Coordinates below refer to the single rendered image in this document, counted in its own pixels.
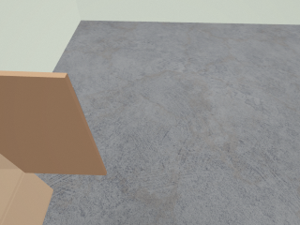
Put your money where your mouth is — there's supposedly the cupboard door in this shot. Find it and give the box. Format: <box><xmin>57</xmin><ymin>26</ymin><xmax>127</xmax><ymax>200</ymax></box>
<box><xmin>0</xmin><ymin>70</ymin><xmax>107</xmax><ymax>175</ymax></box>

